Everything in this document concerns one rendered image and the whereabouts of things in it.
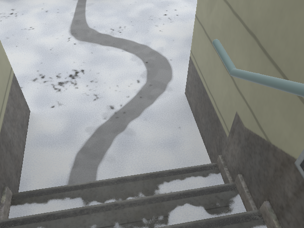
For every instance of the stairs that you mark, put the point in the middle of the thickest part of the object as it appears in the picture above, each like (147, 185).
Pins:
(188, 197)

